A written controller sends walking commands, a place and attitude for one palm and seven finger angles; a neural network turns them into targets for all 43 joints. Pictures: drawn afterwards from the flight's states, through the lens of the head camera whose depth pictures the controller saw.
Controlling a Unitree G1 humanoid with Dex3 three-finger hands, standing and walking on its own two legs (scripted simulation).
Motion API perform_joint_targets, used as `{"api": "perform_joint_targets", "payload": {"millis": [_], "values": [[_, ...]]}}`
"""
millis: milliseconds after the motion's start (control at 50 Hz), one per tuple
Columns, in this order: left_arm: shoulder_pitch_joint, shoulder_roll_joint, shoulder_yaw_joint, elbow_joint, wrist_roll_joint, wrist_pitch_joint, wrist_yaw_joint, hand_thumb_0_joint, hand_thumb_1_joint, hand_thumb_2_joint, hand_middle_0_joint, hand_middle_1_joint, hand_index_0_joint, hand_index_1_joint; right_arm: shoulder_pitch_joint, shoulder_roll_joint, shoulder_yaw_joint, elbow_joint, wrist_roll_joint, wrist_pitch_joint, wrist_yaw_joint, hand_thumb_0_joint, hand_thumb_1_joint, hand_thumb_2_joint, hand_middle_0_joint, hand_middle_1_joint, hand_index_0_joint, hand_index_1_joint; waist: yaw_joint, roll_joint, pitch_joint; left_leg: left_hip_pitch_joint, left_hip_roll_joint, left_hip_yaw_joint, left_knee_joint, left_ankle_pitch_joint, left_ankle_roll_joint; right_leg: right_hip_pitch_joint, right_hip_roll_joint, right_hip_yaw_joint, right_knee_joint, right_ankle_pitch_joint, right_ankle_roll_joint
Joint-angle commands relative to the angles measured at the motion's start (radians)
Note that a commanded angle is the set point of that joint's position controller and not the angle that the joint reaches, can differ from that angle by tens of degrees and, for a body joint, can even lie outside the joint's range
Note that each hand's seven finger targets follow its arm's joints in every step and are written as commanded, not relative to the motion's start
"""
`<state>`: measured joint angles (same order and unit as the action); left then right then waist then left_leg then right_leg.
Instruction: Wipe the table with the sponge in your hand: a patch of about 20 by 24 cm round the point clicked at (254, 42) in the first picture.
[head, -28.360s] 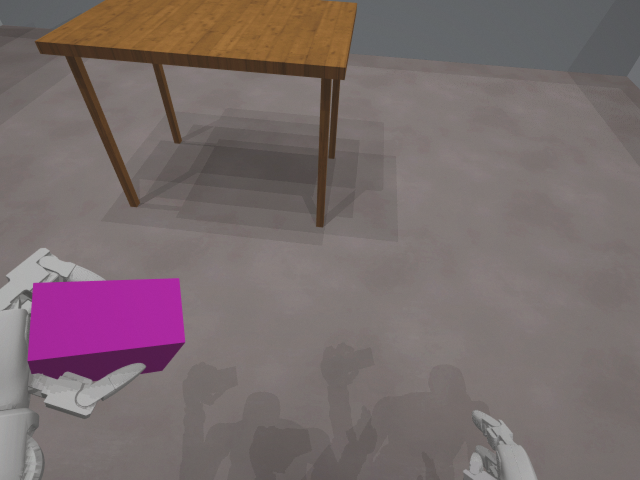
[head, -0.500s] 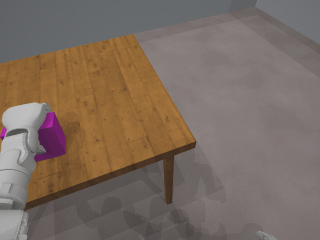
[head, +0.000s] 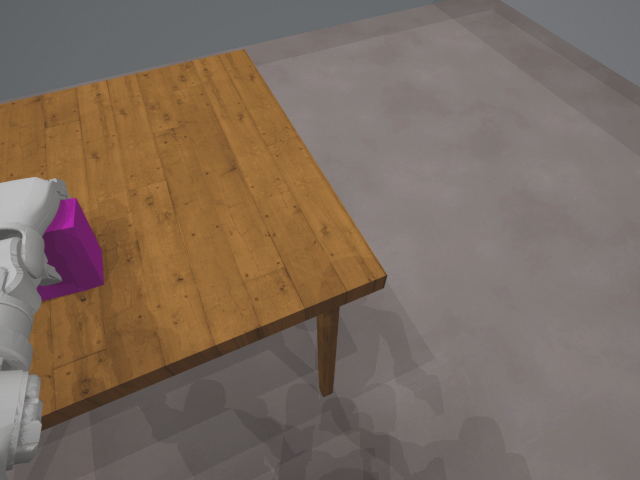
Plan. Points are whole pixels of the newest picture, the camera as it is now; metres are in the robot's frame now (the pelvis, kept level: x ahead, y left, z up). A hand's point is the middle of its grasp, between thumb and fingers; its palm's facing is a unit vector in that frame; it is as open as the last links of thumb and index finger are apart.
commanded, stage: wipe forward along the first lane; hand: left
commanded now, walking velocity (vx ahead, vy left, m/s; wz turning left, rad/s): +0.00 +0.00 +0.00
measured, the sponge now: (49, 262) +0.38 +0.39 +0.03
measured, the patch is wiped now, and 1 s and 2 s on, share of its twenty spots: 0.35 0.45 0.60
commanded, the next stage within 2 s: slide across to the middle lane in 0.12 s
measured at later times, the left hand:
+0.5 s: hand (53, 209) +0.43 +0.38 +0.07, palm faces -0.11 +0.03 -0.99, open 10.3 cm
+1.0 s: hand (94, 207) +0.43 +0.32 +0.07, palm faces -0.11 +0.04 -0.99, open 10.3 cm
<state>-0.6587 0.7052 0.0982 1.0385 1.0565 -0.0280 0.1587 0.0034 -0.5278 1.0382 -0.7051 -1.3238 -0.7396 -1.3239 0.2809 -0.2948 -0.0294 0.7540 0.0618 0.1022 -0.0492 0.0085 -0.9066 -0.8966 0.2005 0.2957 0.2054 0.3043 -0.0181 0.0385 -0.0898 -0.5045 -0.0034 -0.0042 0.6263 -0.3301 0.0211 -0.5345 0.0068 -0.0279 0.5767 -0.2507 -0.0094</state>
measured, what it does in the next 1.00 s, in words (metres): stands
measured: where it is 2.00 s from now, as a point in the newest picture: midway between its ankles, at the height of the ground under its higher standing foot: outside the picture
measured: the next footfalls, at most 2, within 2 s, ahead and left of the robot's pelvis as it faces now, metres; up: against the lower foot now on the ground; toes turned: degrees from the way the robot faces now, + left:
none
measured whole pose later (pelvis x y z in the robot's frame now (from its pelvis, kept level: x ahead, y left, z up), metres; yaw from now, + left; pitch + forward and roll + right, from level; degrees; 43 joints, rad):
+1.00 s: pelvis +0.03 +0.00 +0.01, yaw +1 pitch +10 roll -1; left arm -0.71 0.55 -0.05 0.96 1.03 0.13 0.17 -0.01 -0.52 1.04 -0.70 -1.33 -0.73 -1.33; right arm 0.21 -0.28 -0.03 0.75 0.05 0.13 -0.04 0.01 -0.91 -0.90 0.20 0.30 0.21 0.30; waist -0.01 0.05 -0.08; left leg -0.37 -0.01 -0.02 0.52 -0.32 0.02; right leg -0.41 0.00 -0.04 0.49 -0.26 -0.01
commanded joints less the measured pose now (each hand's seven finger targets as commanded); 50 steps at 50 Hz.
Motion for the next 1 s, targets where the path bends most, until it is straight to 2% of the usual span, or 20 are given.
{"api": "perform_joint_targets", "payload": {"millis": [0, 20, 80, 120, 160, 200, 240, 260, 340, 460, 580, 620, 640, 720, 780, 820, 860, 920, 940, 980], "values": [[-0.29, 0.309, 0.034, -0.057, 0.031, 0.024, 0.029, 0.0, 0.1, 1.3, -1.2, -1.6, -1.2, -1.6, 0.05, -0.177, -0.051, -0.082, 0.0, -0.022, -0.009, 0.0, -0.9, -0.9, 0.2, 0.3, 0.2, 0.3, -0.022, -0.027, -0.212, 0.027, -0.035, -0.01, -0.074, 0.191, 0.03, 0.18, 0.031, 0.022, -0.056, 0.164, -0.046], [-0.314, 0.342, 0.056, -0.067, 0.031, 0.021, 0.026, 0.0, 0.1, 1.3, -1.2, -1.6, -1.2, -1.6, 0.05, -0.181, -0.05, -0.08, -0.002, -0.02, -0.011, 0.0, -0.9, -0.9, 0.2, 0.3, 0.2, 0.3, -0.018, -0.019, -0.231, 0.03, -0.033, -0.012, -0.076, 0.203, 0.03, 0.188, 0.031, 0.026, -0.055, 0.175, -0.049], [-0.346, 0.337, 0.029, -0.035, 0.042, 0.024, 0.022, 0.0, 0.1, 1.3, -1.2, -1.6, -1.2, -1.6, 0.067, -0.181, -0.048, -0.077, 0.0, -0.019, -0.011, 0.0, -0.9, -0.9, 0.2, 0.3, 0.2, 0.3, -0.034, -0.009, -0.224, 0.027, -0.034, -0.011, -0.065, 0.192, 0.029, 0.164, 0.033, 0.023, -0.051, 0.162, -0.046], [-0.359, 0.394, 0.066, -0.034, 0.039, 0.021, 0.01, 0.0, 0.1, 1.3, -1.2, -1.6, -1.2, -1.6, 0.071, -0.187, -0.046, -0.077, -0.003, -0.014, -0.013, 0.0, -0.9, -0.9, 0.2, 0.3, 0.2, 0.3, -0.022, 0.003, -0.26, 0.027, -0.035, -0.012, -0.064, 0.218, 0.028, 0.188, 0.033, 0.029, -0.047, 0.188, -0.05], [-0.398, 0.364, 0.025, -0.017, 0.045, 0.017, 0.001, 0.0, 0.1, 1.3, -1.2, -1.6, -1.2, -1.6, 0.089, -0.183, -0.045, -0.078, -0.001, -0.013, -0.015, 0.0, -0.9, -0.9, 0.2, 0.3, 0.2, 0.3, -0.047, -0.007, -0.252, 0.026, -0.033, -0.013, -0.054, 0.214, 0.029, 0.165, 0.035, 0.023, -0.041, 0.185, -0.045], [-0.384, 0.382, 0.037, -0.008, 0.044, 0.013, -0.008, 0.0, 0.1, 1.3, -1.2, -1.6, -1.2, -1.6, 0.096, -0.185, -0.044, -0.08, -0.001, -0.009, -0.015, 0.0, -0.9, -0.9, 0.2, 0.3, 0.2, 0.3, -0.036, 0.006, -0.267, 0.031, -0.034, -0.014, -0.05, 0.226, 0.027, 0.168, 0.037, 0.022, -0.04, 0.189, -0.048], [-0.394, 0.338, 0.015, -0.062, 0.033, -0.004, -0.016, 0.0, 0.1, 1.3, -1.2, -1.6, -1.2, -1.6, 0.105, -0.173, -0.051, -0.085, -0.002, -0.01, -0.018, 0.0, -0.9, -0.9, 0.2, 0.3, 0.2, 0.3, -0.033, 0.055, -0.325, 0.092, -0.026, -0.018, -0.048, 0.302, 0.018, 0.176, 0.038, 0.018, -0.029, 0.231, -0.052], [-0.4, 0.29, -0.018, -0.079, 0.028, -0.009, -0.016, 0.0, 0.1, 1.3, -1.2, -1.6, -1.2, -1.6, 0.106, -0.169, -0.054, -0.085, -0.003, -0.01, -0.018, 0.0, -0.9, -0.9, 0.2, 0.3, 0.2, 0.3, -0.043, 0.056, -0.319, 0.117, -0.021, -0.022, -0.043, 0.317, 0.015, 0.152, 0.042, 0.013, -0.031, 0.228, -0.052], [-0.399, 0.233, -0.02, -0.171, -0.025, -0.028, -0.006, 0.0, 0.1, 1.3, -1.2, -1.6, -1.2, -1.6, 0.106, -0.161, -0.068, -0.074, -0.005, -0.012, -0.019, 0.0, -0.9, -0.9, 0.2, 0.3, 0.2, 0.3, -0.038, 0.066, -0.364, 0.217, -0.003, -0.044, -0.045, 0.441, -0.004, 0.154, 0.046, 0.005, -0.034, 0.256, -0.051], [-0.36, 0.235, 0.002, -0.175, -0.028, 0.037, 0.02, 0.0, 0.1, 1.3, -1.2, -1.6, -1.2, -1.6, 0.072, -0.16, -0.063, -0.054, -0.004, -0.003, -0.008, 0.0, -0.9, -0.9, 0.2, 0.3, 0.2, 0.3, -0.016, 0.058, -0.308, 0.219, -0.006, -0.038, -0.084, 0.505, -0.012, 0.219, 0.041, -0.004, -0.057, 0.298, -0.054], [-0.354, 0.121, -0.074, -0.222, -0.034, 0.089, 0.012, 0.0, 0.1, 1.3, -1.2, -1.6, -1.2, -1.6, 0.039, -0.152, -0.061, -0.067, -0.007, 0.001, 0.004, 0.0, -0.9, -0.9, 0.2, 0.3, 0.2, 0.3, -0.025, 0.035, -0.298, 0.266, -0.002, -0.042, -0.098, 0.581, -0.015, 0.247, 0.037, -0.006, -0.072, 0.337, -0.049], [-0.359, 0.165, -0.033, -0.237, -0.033, 0.094, 0.011, 0.0, 0.1, 1.3, -1.2, -1.6, -1.2, -1.6, 0.028, -0.156, -0.057, -0.069, -0.009, 0.004, 0.003, 0.0, -0.9, -0.9, 0.2, 0.3, 0.2, 0.3, -0.009, 0.045, -0.309, 0.264, -0.003, -0.044, -0.11, 0.606, -0.019, 0.275, 0.035, -0.003, -0.073, 0.362, -0.056], [-0.357, 0.104, -0.082, -0.241, -0.033, 0.099, 0.009, 0.0, 0.1, 1.3, -1.2, -1.6, -1.2, -1.6, 0.024, -0.147, -0.058, -0.071, -0.008, 0.003, 0.005, 0.0, -0.9, -0.9, 0.2, 0.3, 0.2, 0.3, -0.023, 0.037, -0.31, 0.284, -0.003, -0.041, -0.104, 0.617, -0.017, 0.269, 0.034, -0.004, -0.071, 0.365, -0.05], [-0.358, 0.118, -0.056, -0.26, -0.034, 0.118, 0.013, 0.0, 0.1, 1.3, -1.2, -1.6, -1.2, -1.6, 0.002, -0.15, -0.055, -0.079, -0.01, 0.007, 0.007, 0.0, -0.9, -0.9, 0.2, 0.3, 0.2, 0.3, -0.01, 0.025, -0.31, 0.267, -0.01, -0.026, -0.113, 0.601, -0.01, 0.309, 0.029, 0.003, -0.082, 0.406, -0.053], [-0.406, 0.085, -0.098, -0.231, -0.021, 0.135, 0.019, 0.0, 0.1, 1.3, -1.2, -1.6, -1.2, -1.6, -0.002, -0.145, -0.051, -0.073, -0.009, 0.007, 0.007, 0.0, -0.9, -0.9, 0.2, 0.3, 0.2, 0.3, -0.033, 0.001, -0.276, 0.255, -0.017, -0.021, -0.119, 0.524, -0.003, 0.294, 0.028, -0.001, -0.083, 0.377, -0.048], [-0.404, 0.109, -0.069, -0.241, -0.022, 0.137, 0.022, 0.0, 0.1, 1.3, -1.2, -1.6, -1.2, -1.6, -0.012, -0.146, -0.05, -0.075, -0.01, 0.006, 0.003, 0.0, -0.9, -0.9, 0.2, 0.3, 0.2, 0.3, -0.014, 0.019, -0.302, 0.253, -0.02, -0.021, -0.126, 0.54, -0.005, 0.317, 0.026, 0.003, -0.084, 0.395, -0.055], [-0.419, 0.044, -0.125, -0.241, -0.02, 0.141, 0.023, 0.0, 0.1, 1.3, -1.2, -1.6, -1.2, -1.6, -0.011, -0.139, -0.051, -0.075, -0.009, 0.005, 0.005, 0.0, -0.9, -0.9, 0.2, 0.3, 0.2, 0.3, -0.034, 0.015, -0.296, 0.266, -0.019, -0.019, -0.117, 0.539, -0.004, 0.302, 0.026, 0.0, -0.079, 0.394, -0.049], [-0.427, 0.077, -0.089, -0.242, -0.027, 0.148, 0.027, 0.0, 0.1, 1.3, -1.2, -1.6, -1.2, -1.6, -0.016, -0.142, -0.05, -0.071, -0.01, 0.006, 0.001, 0.0, -0.9, -0.9, 0.2, 0.3, 0.2, 0.3, -0.022, 0.009, -0.319, 0.249, -0.024, -0.016, -0.123, 0.515, 0.0, 0.334, 0.024, 0.008, -0.085, 0.413, -0.054], [-0.437, 0.04, -0.124, -0.234, -0.028, 0.15, 0.028, 0.0, 0.1, 1.3, -1.2, -1.6, -1.2, -1.6, -0.018, -0.137, -0.049, -0.07, -0.008, 0.005, 0.002, 0.0, -0.9, -0.9, 0.2, 0.3, 0.2, 0.3, -0.037, 0.007, -0.307, 0.252, -0.025, -0.011, -0.121, 0.503, 0.002, 0.327, 0.022, 0.007, -0.081, 0.409, -0.048], [-0.379, 0.038, -0.114, -0.194, -0.024, 0.162, 0.03, 0.0, 0.1, 1.3, -1.2, -1.6, -1.2, -1.6, -0.02, -0.14, -0.049, -0.068, -0.009, 0.009, 0.003, 0.0, -0.9, -0.9, 0.2, 0.3, 0.2, 0.3, -0.026, -0.021, -0.287, 0.227, -0.03, -0.006, -0.124, 0.461, 0.01, 0.335, 0.022, 0.006, -0.085, 0.398, -0.047]]}}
